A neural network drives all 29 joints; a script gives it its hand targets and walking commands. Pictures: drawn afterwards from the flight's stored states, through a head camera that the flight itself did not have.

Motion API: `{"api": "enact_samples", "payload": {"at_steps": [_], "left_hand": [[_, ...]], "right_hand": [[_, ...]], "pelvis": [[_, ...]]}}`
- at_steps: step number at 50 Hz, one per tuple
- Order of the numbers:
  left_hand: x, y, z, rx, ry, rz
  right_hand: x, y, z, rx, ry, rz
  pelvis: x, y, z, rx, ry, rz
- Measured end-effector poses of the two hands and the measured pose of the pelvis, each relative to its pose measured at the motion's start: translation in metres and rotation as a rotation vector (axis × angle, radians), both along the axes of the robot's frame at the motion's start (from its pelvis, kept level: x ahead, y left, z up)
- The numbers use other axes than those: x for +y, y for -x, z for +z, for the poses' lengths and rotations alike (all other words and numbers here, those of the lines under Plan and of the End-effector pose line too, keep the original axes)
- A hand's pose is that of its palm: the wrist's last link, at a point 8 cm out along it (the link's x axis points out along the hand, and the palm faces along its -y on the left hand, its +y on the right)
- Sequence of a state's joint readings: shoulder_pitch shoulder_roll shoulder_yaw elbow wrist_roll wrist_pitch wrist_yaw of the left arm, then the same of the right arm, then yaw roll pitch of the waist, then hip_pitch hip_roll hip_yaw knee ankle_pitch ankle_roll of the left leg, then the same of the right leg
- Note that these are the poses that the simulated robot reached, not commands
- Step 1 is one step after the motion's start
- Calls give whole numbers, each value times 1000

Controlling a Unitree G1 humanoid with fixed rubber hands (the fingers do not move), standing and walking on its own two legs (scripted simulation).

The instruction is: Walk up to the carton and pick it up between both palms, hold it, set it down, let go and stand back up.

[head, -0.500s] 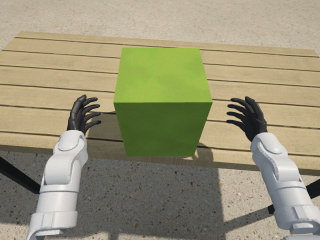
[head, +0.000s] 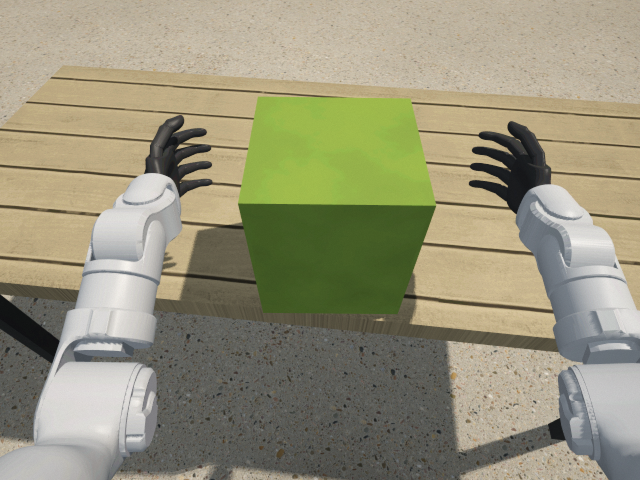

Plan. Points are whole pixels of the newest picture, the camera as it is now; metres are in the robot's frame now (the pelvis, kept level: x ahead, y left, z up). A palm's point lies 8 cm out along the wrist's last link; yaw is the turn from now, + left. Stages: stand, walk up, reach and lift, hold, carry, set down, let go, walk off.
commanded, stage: reach and lift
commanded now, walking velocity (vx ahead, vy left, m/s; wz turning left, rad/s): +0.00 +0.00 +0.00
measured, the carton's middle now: (332, 212) +0.46 +0.01 +0.04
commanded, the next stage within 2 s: none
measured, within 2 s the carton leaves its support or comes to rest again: neither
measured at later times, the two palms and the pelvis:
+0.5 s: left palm (164, 140) +0.45 +0.22 +0.17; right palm (504, 138) +0.48 -0.19 +0.17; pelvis +0.00 +0.00 +0.00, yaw +1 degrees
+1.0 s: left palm (188, 201) +0.43 +0.21 +0.08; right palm (467, 192) +0.47 -0.17 +0.08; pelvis +0.00 +0.00 -0.01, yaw +1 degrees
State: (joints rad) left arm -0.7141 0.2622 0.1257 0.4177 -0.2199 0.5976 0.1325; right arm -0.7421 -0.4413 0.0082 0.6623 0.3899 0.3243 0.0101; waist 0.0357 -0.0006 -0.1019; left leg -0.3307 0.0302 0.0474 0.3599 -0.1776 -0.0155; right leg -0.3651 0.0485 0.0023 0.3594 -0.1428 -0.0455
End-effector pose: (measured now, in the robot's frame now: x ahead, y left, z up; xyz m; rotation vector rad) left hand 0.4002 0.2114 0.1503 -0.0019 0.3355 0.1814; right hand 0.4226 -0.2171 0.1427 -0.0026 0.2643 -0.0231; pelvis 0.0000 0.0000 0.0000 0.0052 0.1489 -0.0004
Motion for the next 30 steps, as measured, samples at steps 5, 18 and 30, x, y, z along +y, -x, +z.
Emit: {"api": "enact_samples", "payload": {"at_steps": [5,18,30], "left_hand": [[-1,-22,17,-15,-20,15],[11,-44,39,-34,-30,28],[6,-43,5,-23,-37,23]], "right_hand": [[5,-23,21,-9,-5,9],[21,-53,46,-1,-14,-3],[24,-53,13,5,-2,-9]], "pelvis": [[0,3,-1,51,2,-5],[3,-1,-2,72,16,19],[5,-8,-2,77,23,21]]}}
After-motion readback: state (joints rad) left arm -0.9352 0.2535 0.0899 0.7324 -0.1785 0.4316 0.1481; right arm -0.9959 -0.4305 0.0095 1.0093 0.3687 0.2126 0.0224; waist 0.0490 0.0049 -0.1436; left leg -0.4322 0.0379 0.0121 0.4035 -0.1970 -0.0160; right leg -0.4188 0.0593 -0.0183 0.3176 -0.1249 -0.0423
